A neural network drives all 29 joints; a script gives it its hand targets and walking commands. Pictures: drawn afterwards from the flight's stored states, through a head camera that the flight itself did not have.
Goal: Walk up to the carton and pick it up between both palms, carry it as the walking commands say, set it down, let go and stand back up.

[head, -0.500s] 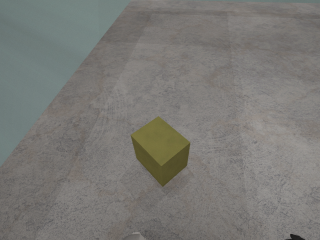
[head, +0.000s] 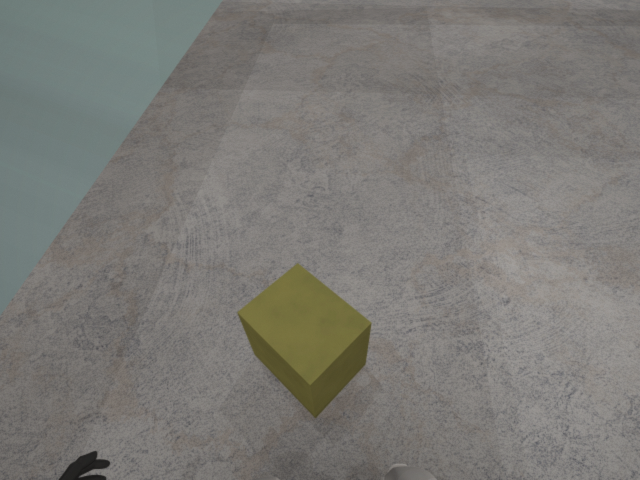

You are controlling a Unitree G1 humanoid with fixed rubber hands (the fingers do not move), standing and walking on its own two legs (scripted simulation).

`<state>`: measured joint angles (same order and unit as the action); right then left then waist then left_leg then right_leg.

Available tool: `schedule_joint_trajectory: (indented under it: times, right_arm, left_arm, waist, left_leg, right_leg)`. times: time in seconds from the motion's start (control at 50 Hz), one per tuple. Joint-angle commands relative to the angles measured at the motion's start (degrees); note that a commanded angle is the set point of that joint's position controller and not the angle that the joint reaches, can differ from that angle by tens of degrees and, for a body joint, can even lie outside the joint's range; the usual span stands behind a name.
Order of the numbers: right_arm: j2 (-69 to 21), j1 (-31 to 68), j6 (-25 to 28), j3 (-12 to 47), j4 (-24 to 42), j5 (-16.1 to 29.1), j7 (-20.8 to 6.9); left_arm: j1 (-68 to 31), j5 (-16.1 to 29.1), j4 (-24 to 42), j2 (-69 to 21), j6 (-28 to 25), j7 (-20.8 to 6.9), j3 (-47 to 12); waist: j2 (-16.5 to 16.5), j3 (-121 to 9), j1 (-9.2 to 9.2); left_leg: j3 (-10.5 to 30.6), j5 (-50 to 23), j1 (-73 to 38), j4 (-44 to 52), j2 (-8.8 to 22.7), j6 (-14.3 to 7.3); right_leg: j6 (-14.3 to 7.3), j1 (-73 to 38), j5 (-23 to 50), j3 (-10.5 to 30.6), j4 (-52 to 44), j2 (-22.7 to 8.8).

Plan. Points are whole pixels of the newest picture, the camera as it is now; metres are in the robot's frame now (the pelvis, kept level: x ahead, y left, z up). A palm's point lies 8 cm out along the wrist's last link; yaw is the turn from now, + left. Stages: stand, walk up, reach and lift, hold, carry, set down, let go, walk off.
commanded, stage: walk up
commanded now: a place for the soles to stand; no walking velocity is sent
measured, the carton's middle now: (306, 340) +0.58 +0.06 -0.61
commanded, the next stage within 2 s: none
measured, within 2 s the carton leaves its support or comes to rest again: neither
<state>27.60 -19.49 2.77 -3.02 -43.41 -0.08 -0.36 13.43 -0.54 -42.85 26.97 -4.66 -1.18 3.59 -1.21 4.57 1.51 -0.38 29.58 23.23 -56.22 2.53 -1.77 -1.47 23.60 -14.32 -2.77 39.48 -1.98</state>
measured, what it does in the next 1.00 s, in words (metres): steps to the right: left foot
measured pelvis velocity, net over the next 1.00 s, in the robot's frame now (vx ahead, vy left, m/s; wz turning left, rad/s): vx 0.07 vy -0.08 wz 0.14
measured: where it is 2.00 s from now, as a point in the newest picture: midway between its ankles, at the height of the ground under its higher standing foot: (441, 470)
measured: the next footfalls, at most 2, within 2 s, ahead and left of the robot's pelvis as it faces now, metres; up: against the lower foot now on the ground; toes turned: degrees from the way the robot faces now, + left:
left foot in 0.12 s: +0.11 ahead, +0.14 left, +0.00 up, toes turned +3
right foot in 1.02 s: +0.19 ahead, -0.25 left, +0.00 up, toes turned +12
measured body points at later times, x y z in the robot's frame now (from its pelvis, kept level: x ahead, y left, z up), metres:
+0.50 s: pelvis +0.06 +0.01 +0.02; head +0.07 +0.02 +0.47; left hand +0.17 +0.33 -0.10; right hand +0.21 -0.31 -0.07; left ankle +0.07 +0.14 -0.72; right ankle +0.07 -0.12 -0.72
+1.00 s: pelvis +0.07 -0.08 +0.00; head +0.11 -0.05 +0.45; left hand +0.23 +0.29 -0.07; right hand +0.11 -0.49 -0.04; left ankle +0.07 +0.14 -0.71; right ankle +0.15 -0.24 -0.70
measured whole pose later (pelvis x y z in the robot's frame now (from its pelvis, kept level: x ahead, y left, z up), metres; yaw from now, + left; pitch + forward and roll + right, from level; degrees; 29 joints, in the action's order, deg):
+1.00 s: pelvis +0.07 -0.08 +0.00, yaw +8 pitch +1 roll +1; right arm 32.9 -24.4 5.2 -6.4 -51.4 -2.6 5.6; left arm 1.6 -4.2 -40.7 31.5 5.3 -8.4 9.1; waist 5.2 4.6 3.1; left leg 8.5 17.7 20.0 -35.5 4.1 3.0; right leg 0.2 28.3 -26.0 5.6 48.2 -4.3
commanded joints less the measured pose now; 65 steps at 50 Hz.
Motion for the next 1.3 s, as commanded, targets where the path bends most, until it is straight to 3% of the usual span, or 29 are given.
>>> schedule_joint_trajectory:
  times: [0.0, 0.04, 0.08, 0.1, 0.12, 0.14, 0.18, 0.24, 0.38, 0.68, 0.7, 0.72, 0.74, 0.78, 0.84, 0.92, 0.98, 1.0, 1.02, 1.04, 1.06, 1.08, 1.12, 1.18, 1.2, 1.22, 1.24, 1.26, 1.28]
  right_arm:
    - [9.2, -5.1, 0.6, -2.3, 0.5, -0.2, 0.7]
    - [7.9, -4.8, 0.7, -2.2, -1.7, -0.3, 0.6]
    - [7.1, -3.8, 0.8, -2.1, -3.3, -0.6, 0.9]
    - [8.2, -3.1, 1.0, -2.4, -3.7, -1.0, 1.1]
    - [11.4, 0.0, 1.4, -2.7, -2.8, -1.3, 1.1]
    - [13.4, 4.6, 1.4, -2.4, -2.4, -0.4, 0.9]
    - [11.3, 10.1, 0.9, -1.2, -3.7, -0.3, 0.6]
    - [8.4, 10.7, 0.3, 0.0, -6.8, 0.6, 0.6]
    - [7.3, 16.6, -0.3, 0.5, -12.1, 0.7, 0.5]
    - [6.5, 22.6, -0.9, 1.1, -18.9, 0.3, 0.1]
    - [15.9, 3.1, 0.1, -3.2, -20.5, 0.6, 2.0]
    - [21.6, 1.0, 0.8, -5.7, -19.3, 0.3, 3.4]
    - [21.5, 1.0, 1.6, -6.4, -17.1, -0.5, 4.4]
    - [17.8, 4.1, 2.8, -6.0, -12.5, -0.9, 5.5]
    - [17.3, 3.2, 3.2, -5.9, -8.0, -1.9, 5.9]
    - [20.6, -1.2, 3.6, -6.6, -4.4, -2.5, 6.4]
    - [20.7, 1.0, 3.1, -6.1, -1.4, -2.8, 6.5]
    - [18.6, 1.4, 2.8, -5.1, -0.4, -3.1, 6.6]
    - [13.4, -0.8, 2.6, -3.3, 0.5, -2.8, 6.8]
    - [10.7, -0.1, 2.5, -3.4, 2.2, -1.7, 7.7]
    - [13.6, 0.3, 2.6, -4.4, 0.8, -1.2, 8.5]
    - [15.6, -1.4, 2.7, -5.3, -1.0, -1.2, 8.1]
    - [15.4, -7.2, 2.6, -5.4, -3.4, -0.5, 7.1]
    - [12.7, -12.4, 2.9, -5.5, -3.9, 0.1, 6.7]
    - [12.5, -16.7, 3.4, -5.6, -4.7, 0.1, 7.0]
    - [15.0, -19.3, 3.9, -6.4, -4.4, -0.7, 7.7]
    - [20.7, -20.5, 4.2, -7.5, -2.2, -2.3, 8.7]
    - [26.2, -15.1, 4.4, -8.3, 0.9, -1.0, 9.0]
    - [24.2, -11.7, 4.5, -7.9, 1.6, 0.0, 9.3]
  left_arm:
    - [2.8, 0.0, 2.1, 13.3, 0.4, 1.0, 3.1]
    - [0.2, -0.2, 1.8, 12.1, 0.8, 0.9, 2.1]
    - [-1.7, 0.7, 0.9, 10.9, 1.5, 0.9, 0.9]
    - [-2.2, 0.9, 0.7, 9.1, 1.9, 0.9, 0.1]
    - [-1.8, 1.3, 0.7, 6.3, 2.4, 0.9, -0.7]
    - [-1.3, 1.7, -1.1, 7.3, 3.0, 1.2, -0.3]
    - [-0.8, 1.1, -4.0, 7.2, 3.0, 1.3, -0.3]
    - [-3.9, 0.8, -7.0, 10.1, 1.8, 1.1, -0.4]
    - [-8.0, 1.2, -12.9, 7.8, 2.1, 1.5, -2.1]
    - [-13.8, 0.6, -19.8, 6.6, 2.7, 1.1, -2.2]
    - [-20.8, -2.6, -12.5, 13.5, 5.3, -1.2, 2.8]
    - [-20.7, -3.8, -7.2, 11.5, 6.7, -3.0, 3.0]
    - [-20.9, -4.1, -4.9, 9.7, 7.7, -3.8, 3.4]
    - [-15.4, -3.6, -2.3, 10.1, 8.6, -5.1, 4.4]
    - [-15.3, -4.2, 1.8, 9.0, 9.5, -7.0, 5.2]
    - [-16.7, -3.8, 6.6, 9.5, 9.7, -7.6, 6.6]
    - [-8.1, -3.4, 6.2, 10.0, 9.1, -7.0, 7.5]
    - [-1.4, -3.4, 4.7, 11.2, 8.7, -6.4, 8.2]
    - [5.7, -4.4, 3.6, 14.8, 8.1, -5.4, 9.1]
    - [2.2, -3.9, 5.9, 21.6, 8.0, -4.9, 9.9]
    - [-3.2, -3.3, 8.0, 19.2, 7.6, -4.4, 9.3]
    - [-4.2, -3.0, 8.1, 16.3, 7.9, -4.3, 8.7]
    - [-7.8, -3.0, 9.1, 12.7, 8.0, -4.0, 7.5]
    - [-7.7, -3.6, 10.9, 11.2, 8.5, -4.2, 6.0]
    - [-8.0, -3.5, 11.4, 10.7, 8.9, -4.2, 5.4]
    - [-6.4, -3.1, 12.4, 8.3, 8.9, -4.0, 4.4]
    - [-5.7, -3.2, 14.4, 4.0, 8.6, -3.8, 3.5]
    - [-3.4, -3.7, 14.6, 9.1, 9.4, -3.8, 4.6]
    - [-3.8, -3.5, 13.5, 12.3, 9.7, -3.7, 5.7]
  waist:
    - [12.2, -4.5, -1.44]
    - [11.6, -6.6, -0.92]
    - [10.0, -7.1, 0.23]
    - [7.6, -6.4, 0.44]
    - [-0.5, -5.8, -1.06]
    - [-4.3, -4.9, -2.53]
    - [-1.8, -3.6, -4.23]
    - [-0.1, -4.0, -1.86]
    - [-0.4, -7.6, -1.96]
    - [1.3, -6.6, -1.83]
    - [4.8, -4.3, 1.76]
    - [0.0, -3.5, 3.29]
    - [-1.0, -2.4, 2.63]
    - [-0.1, -3.1, -1.12]
    - [-1.7, -3.4, -0.94]
    - [-6.4, -2.9, -0.44]
    - [-9.0, -5.3, -5.26]
    - [-5.2, -7.0, -8.91]
    - [10.5, -7.1, -11.99]
    - [19.6, -6.0, -10.42]
    - [13.3, -3.8, -6.92]
    - [11.3, -2.9, -5.03]
    - [12.7, -1.5, -1.47]
    - [13.6, -1.7, 0.72]
    - [11.6, -3.2, 2.73]
    - [6.2, -5.6, 4.03]
    - [-8.1, -5.5, 3.74]
    - [-2.9, -7.9, 1.79]
    - [3.0, -6.7, 0.55]
  left_leg:
    - [0.8, -0.3, 7.7, 2.2, 1.5, 0.2]
    - [-2.1, -5.0, -1.8, 10.0, -0.5, 0.5]
    - [-3.5, -15.0, -10.7, 19.9, -2.1, -0.5]
    - [0.5, -17.7, -12.9, 23.1, 0.2, -1.4]
    - [14.6, -17.0, -10.7, 29.2, 9.0, -4.0]
    - [22.1, -17.2, -3.9, 32.6, 15.4, -8.3]
    - [14.2, -16.4, 0.8, 29.6, 11.2, -6.1]
    - [5.3, -19.4, -5.4, 25.1, 3.9, -0.6]
    - [4.3, -27.2, -13.0, 29.2, 5.8, -1.0]
    - [2.8, -24.7, -17.9, 39.6, 6.2, 0.5]
    - [16.8, -13.8, -16.5, 38.5, 11.1, -4.8]
    - [28.8, -7.2, -26.0, 43.5, 18.3, -10.6]
    - [32.0, -3.1, -26.2, 44.3, 21.6, -12.6]
    - [28.1, -3.2, -22.3, 42.0, 18.4, -10.5]
    - [19.7, -6.4, -10.7, 39.2, 12.2, -8.2]
    - [21.4, -1.2, -2.6, 35.2, 11.4, -8.5]
    - [19.4, -4.2, 6.9, 29.0, 8.5, -7.2]
    - [15.7, -4.3, 14.2, 21.5, 4.3, -4.8]
    - [8.3, 0.8, 21.0, 4.7, -3.3, -2.1]
    - [0.5, 7.2, 29.3, -5.5, -8.2, 1.0]
    - [3.4, 4.0, 23.5, -11.0, -3.0, 0.3]
    - [2.3, 1.5, 19.2, -10.0, -1.7, 0.7]
    - [0.0, -1.3, 10.5, -3.1, 0.1, 1.4]
    - [-3.2, -6.0, -4.2, 12.2, -2.6, -0.5]
    - [-1.3, -11.2, -12.6, 20.8, -2.2, -1.5]
    - [7.2, -10.1, -22.3, 25.4, 0.9, -3.5]
    - [35.0, -8.3, -27.3, 32.4, 15.9, -8.3]
    - [52.8, -5.6, -23.1, 35.1, 24.8, -15.1]
    - [47.3, -7.1, -19.1, 32.7, 22.6, -15.3]
  right_leg:
    - [-12.8, -9.1, 11.2, 17.3, -13.6, -14.1]
    - [-11.0, -3.8, 18.4, 11.9, -9.7, -12.0]
    - [-7.9, 1.8, 12.2, 9.1, -5.3, -9.8]
    - [-5.4, 4.9, 6.7, 9.2, -3.9, -9.0]
    - [-1.7, 6.5, -1.9, 6.7, 1.0, -4.8]
    - [0.2, 0.3, -11.8, 1.8, 4.1, 0.2]
    - [-0.6, -7.6, -8.1, 3.5, -2.6, -0.7]
    - [-2.8, -5.8, 4.9, 9.8, -9.2, -6.0]
    - [-0.9, -10.1, 13.3, 6.8, -12.1, -5.0]
    - [0.7, -14.5, 10.7, 7.4, -22.9, -5.9]
    - [0.2, -6.0, -10.0, 0.7, -4.0, -1.8]
    - [1.7, 12.4, -14.4, 5.0, 5.4, -0.6]
    - [2.0, 19.2, -11.0, 10.0, 13.9, -3.9]
    - [2.0, 20.6, -6.0, 13.1, 21.2, -5.7]
    - [2.6, 10.9, -7.4, 9.9, 17.4, -3.9]
    - [2.3, 5.9, -11.9, 8.6, 12.6, -3.2]
    - [0.8, -7.2, -12.7, 4.9, 4.0, -0.5]
    - [-0.4, -18.5, -11.0, 3.8, -3.0, 1.1]
    - [-2.0, -23.4, -20.8, 13.1, -15.4, -5.0]
    - [-8.7, -17.8, -38.3, 37.7, -28.9, -22.8]
    - [-11.3, -12.7, -34.2, 33.7, -27.9, -20.9]
    - [-12.7, -9.3, -29.2, 27.9, -24.4, -18.9]
    - [-12.2, -4.8, -19.9, 18.1, -17.8, -14.3]
    - [-12.1, 1.1, -5.6, 10.2, -11.2, -12.5]
    - [-10.3, 4.9, -5.3, 7.2, -3.9, -10.8]
    - [-7.0, 11.7, -3.4, 3.6, 7.9, -8.4]
    - [-2.1, 23.2, -14.2, 1.1, 22.4, -1.5]
    - [0.1, 27.3, -19.2, 9.3, 30.3, -0.9]
    - [0.9, 24.6, -17.4, 12.0, 33.7, -4.0]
